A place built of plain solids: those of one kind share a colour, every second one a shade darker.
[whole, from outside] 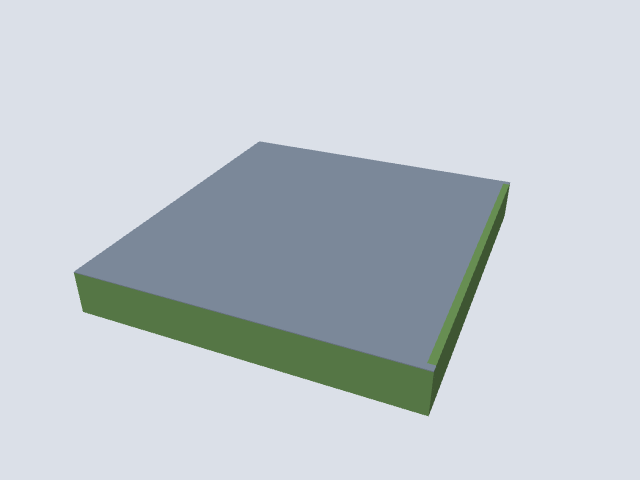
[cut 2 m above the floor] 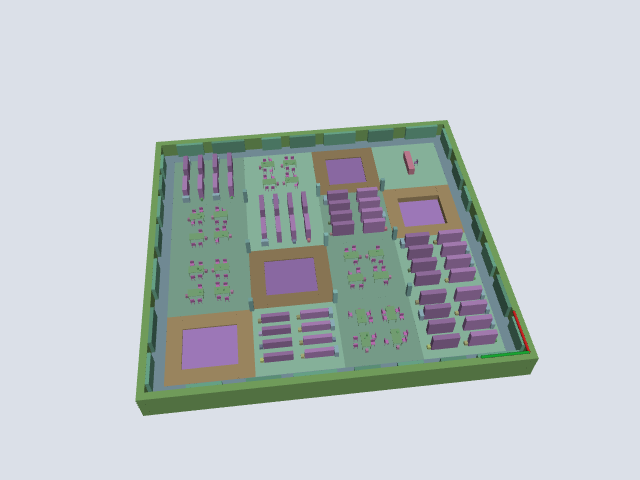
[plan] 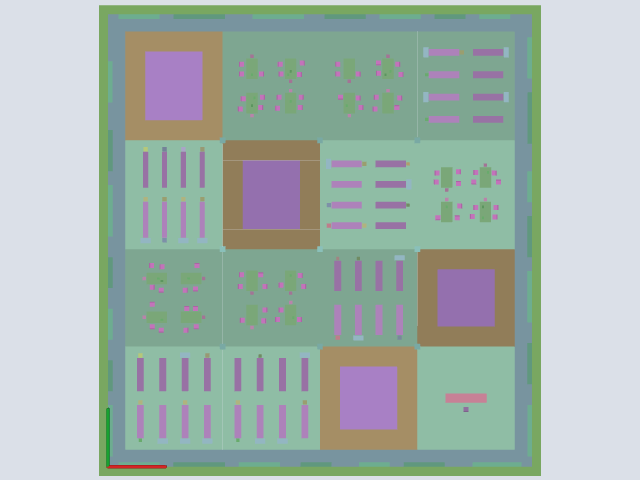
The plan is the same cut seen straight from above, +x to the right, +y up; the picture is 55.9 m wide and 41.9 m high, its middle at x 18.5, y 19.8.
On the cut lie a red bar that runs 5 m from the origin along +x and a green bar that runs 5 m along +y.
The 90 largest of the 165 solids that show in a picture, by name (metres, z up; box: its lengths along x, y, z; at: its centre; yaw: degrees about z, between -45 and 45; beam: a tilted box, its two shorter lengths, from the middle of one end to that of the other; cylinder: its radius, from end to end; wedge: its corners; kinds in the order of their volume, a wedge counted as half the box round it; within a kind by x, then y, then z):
{
 "floor_bay_1": {"box": [8.5, 9.0, 1.5], "at": [5.75, 6.0, -0.75]},
 "floor_bay_2": {"box": [8.5, 8.5, 1.5], "at": [5.75, 14.75, -0.75]},
 "floor_bay_3": {"box": [8.5, 9.5, 1.5], "at": [5.75, 23.75, -0.75]},
 "floor_bay_4": {"box": [8.5, 9.0, 1.5], "at": [14.25, 6.0, -0.75]},
 "floor_bay_5": {"box": [8.5, 8.5, 1.5], "at": [14.25, 14.75, -0.75]},
 "floor_bay_6": {"box": [8.5, 9.5, 1.5], "at": [14.25, 33.25, -0.75]},
 "floor_bay_7": {"box": [8.5, 8.5, 1.5], "at": [22.75, 14.75, -0.75]},
 "floor_bay_8": {"box": [8.5, 9.5, 1.5], "at": [22.75, 23.75, -0.75]},
 "floor_bay_9": {"box": [8.5, 9.5, 1.5], "at": [22.75, 33.25, -0.75]},
 "floor_bay_10": {"box": [8.5, 9.0, 1.5], "at": [31.25, 6.0, -0.75]},
 "floor_bay_11": {"box": [8.5, 9.5, 1.5], "at": [31.25, 23.75, -0.75]},
 "floor_bay_12": {"box": [8.5, 9.5, 1.5], "at": [31.25, 33.25, -0.75]},
 "wall_1": {"box": [0.8, 39.5, 5.2], "at": [-0.4, 19.75, 1.1]},
 "wall_2": {"box": [38.6, 0.8, 5.2], "at": [18.5, -0.4, 1.1]},
 "wall_3": {"box": [38.6, 0.8, 5.2], "at": [18.5, 39.9, 1.1]},
 "wall_4": {"box": [0.8, 39.5, 5.2], "at": [37.4, 19.75, 1.1]},
 "floor_aisle_1": {"box": [1.5, 36.5, 1.5], "at": [0.75, 19.75, -0.75]},
 "floor_aisle_2": {"box": [37.0, 1.5, 1.5], "at": [18.5, 0.75, -0.75]},
 "floor_aisle_3": {"box": [37.0, 1.5, 1.5], "at": [18.5, 38.75, -0.75]},
 "floor_aisle_4": {"box": [1.5, 36.5, 1.5], "at": [36.25, 19.75, -0.75]},
 "floor_rim_1": {"box": [1.75, 6.0, 1.5], "at": [2.37, 33.25, -0.75]},
 "floor_rim_2": {"box": [8.5, 1.75, 1.5], "at": [5.75, 29.37, -0.75]},
 "floor_rim_3": {"box": [8.5, 1.75, 1.5], "at": [5.75, 37.13, -0.75]},
 "floor_rim_4": {"box": [1.75, 6.0, 1.5], "at": [9.13, 33.25, -0.75]},
 "floor_rim_5": {"box": [1.75, 6.0, 1.5], "at": [10.87, 23.75, -0.75]},
 "floor_rim_6": {"box": [8.5, 1.75, 1.5], "at": [14.25, 19.87, -0.75]},
 "floor_rim_7": {"box": [8.5, 1.75, 1.5], "at": [14.25, 27.63, -0.75]},
 "floor_rim_8": {"box": [1.75, 6.0, 1.5], "at": [17.63, 23.75, -0.75]},
 "floor_rim_9": {"box": [1.75, 5.5, 1.5], "at": [19.37, 6.0, -0.75]},
 "floor_rim_10": {"box": [8.5, 1.75, 1.5], "at": [22.75, 2.37, -0.75]},
 "floor_rim_11": {"box": [8.5, 1.75, 1.5], "at": [22.75, 9.63, -0.75]},
 "floor_rim_12": {"box": [1.75, 5.5, 1.5], "at": [26.13, 6.0, -0.75]},
 "floor_rim_13": {"box": [1.75, 5.0, 1.5], "at": [27.87, 14.75, -0.75]},
 "floor_rim_14": {"box": [8.5, 1.75, 1.5], "at": [31.25, 11.37, -0.75]},
 "floor_rim_15": {"box": [8.5, 1.75, 1.5], "at": [31.25, 18.13, -0.75]},
 "floor_rim_16": {"box": [1.75, 5.0, 1.5], "at": [34.63, 14.75, -0.75]},
 "ceil_hall_1": {"box": [38.6, 41.1, 0.1], "at": [18.5, 19.75, 3.65]},
 "range_1": {"box": [0.6, 2.9, 2.1], "at": [2.83, 3.95, 1.05]},
 "range_2": {"box": [0.6, 2.9, 2.1], "at": [2.83, 8.05, 1.05]},
 "range_3": {"box": [0.6, 2.9, 2.1], "at": [4.78, 3.95, 1.05]},
 "range_4": {"box": [0.6, 2.9, 2.1], "at": [4.78, 8.05, 1.05]},
 "range_5": {"box": [0.6, 2.9, 2.1], "at": [6.72, 3.95, 1.05]},
 "range_6": {"box": [0.6, 2.9, 2.1], "at": [6.72, 8.05, 1.05]},
 "range_7": {"box": [0.6, 2.9, 2.1], "at": [8.68, 3.95, 1.05]},
 "range_8": {"box": [0.6, 2.9, 2.1], "at": [8.68, 8.05, 1.05]},
 "range_9": {"box": [0.6, 2.9, 2.1], "at": [11.32, 3.95, 1.05]},
 "range_10": {"box": [0.6, 2.9, 2.1], "at": [11.32, 8.05, 1.05]},
 "range_11": {"box": [0.6, 2.9, 2.1], "at": [13.28, 3.95, 1.05]},
 "range_12": {"box": [0.6, 2.9, 2.1], "at": [13.28, 8.05, 1.05]},
 "range_13": {"box": [0.6, 2.9, 2.1], "at": [15.22, 3.95, 1.05]},
 "range_14": {"box": [0.6, 2.9, 2.1], "at": [15.22, 8.05, 1.05]},
 "range_15": {"box": [0.6, 2.9, 2.1], "at": [17.18, 3.95, 1.05]},
 "range_16": {"box": [0.6, 2.9, 2.1], "at": [17.18, 8.05, 1.05]},
 "range_17": {"box": [0.6, 2.65, 2.1], "at": [20.05, 12.82, 1.05]},
 "range_18": {"box": [0.6, 2.65, 2.1], "at": [20.05, 16.68, 1.05]},
 "range_19": {"box": [2.65, 0.6, 2.1], "at": [20.82, 21.05, 1.05]},
 "range_20": {"box": [2.65, 0.6, 2.1], "at": [20.82, 22.85, 1.05]},
 "range_21": {"box": [2.65, 0.6, 2.1], "at": [20.82, 24.65, 1.05]},
 "range_22": {"box": [2.65, 0.6, 2.1], "at": [20.82, 26.45, 1.05]},
 "range_23": {"box": [0.6, 2.65, 2.1], "at": [21.85, 12.82, 1.05]},
 "range_24": {"box": [0.6, 2.65, 2.1], "at": [21.85, 16.68, 1.05]},
 "range_25": {"box": [0.6, 2.65, 2.1], "at": [23.65, 12.82, 1.05]},
 "range_26": {"box": [0.6, 2.65, 2.1], "at": [23.65, 16.68, 1.05]},
 "range_27": {"box": [2.65, 0.6, 2.1], "at": [24.68, 21.05, 1.05]},
 "range_28": {"box": [2.65, 0.6, 2.1], "at": [24.68, 22.85, 1.05]},
 "range_29": {"box": [2.65, 0.6, 2.1], "at": [24.68, 24.65, 1.05]},
 "range_30": {"box": [2.65, 0.6, 2.1], "at": [24.68, 26.45, 1.05]},
 "range_31": {"box": [0.6, 2.65, 2.1], "at": [25.45, 12.82, 1.05]},
 "range_32": {"box": [0.6, 2.65, 2.1], "at": [25.45, 16.68, 1.05]},
 "range_33": {"box": [2.65, 0.6, 2.1], "at": [29.32, 30.32, 1.05]},
 "range_34": {"box": [2.65, 0.6, 2.1], "at": [29.32, 32.27, 1.05]},
 "range_35": {"box": [2.65, 0.6, 2.1], "at": [29.32, 34.23, 1.05]},
 "range_36": {"box": [2.65, 0.6, 2.1], "at": [29.32, 36.17, 1.05]},
 "range_37": {"box": [2.65, 0.6, 2.1], "at": [33.17, 30.32, 1.05]},
 "range_38": {"box": [2.65, 0.6, 2.1], "at": [33.17, 32.27, 1.05]},
 "range_39": {"box": [2.65, 0.6, 2.1], "at": [33.17, 34.23, 1.05]},
 "range_40": {"box": [2.65, 0.6, 2.1], "at": [33.17, 36.17, 1.05]},
 "floor_well_1": {"box": [5.0, 6.0, 1.34], "at": [5.75, 33.25, -0.83]},
 "floor_well_2": {"box": [5.0, 6.0, 1.38], "at": [14.25, 23.75, -0.81]},
 "floor_well_3": {"box": [5.0, 5.5, 0.68], "at": [22.75, 6.0, -1.16]},
 "floor_well_4": {"box": [5.0, 5.0, 1.36], "at": [31.25, 14.75, -0.82]},
 "wallshelf_1": {"box": [0.4, 4.5, 2.1], "at": [0.2, 3.15, 1.05]},
 "wallshelf_2": {"box": [0.4, 4.5, 2.1], "at": [0.2, 22.35, 1.05]},
 "wallshelf_3": {"box": [4.5, 0.4, 2.1], "at": [7.95, 0.2, 1.05]},
 "wallshelf_4": {"box": [4.5, 0.4, 2.1], "at": [7.95, 39.3, 1.05]},
 "wallshelf_5": {"box": [4.5, 0.4, 2.1], "at": [14.85, 39.3, 1.05]},
 "wallshelf_6": {"box": [4.3, 0.4, 2.1], "at": [33.95, 0.2, 1.05]},
 "wallshelf_7": {"box": [0.4, 4.5, 2.1], "at": [36.8, 3.15, 1.05]},
 "wallshelf_8": {"box": [0.4, 4.5, 2.1], "at": [36.8, 14.85, 1.05]},
 "wallshelf_9": {"box": [0.4, 4.5, 2.1], "at": [36.8, 30.45, 1.05]}
}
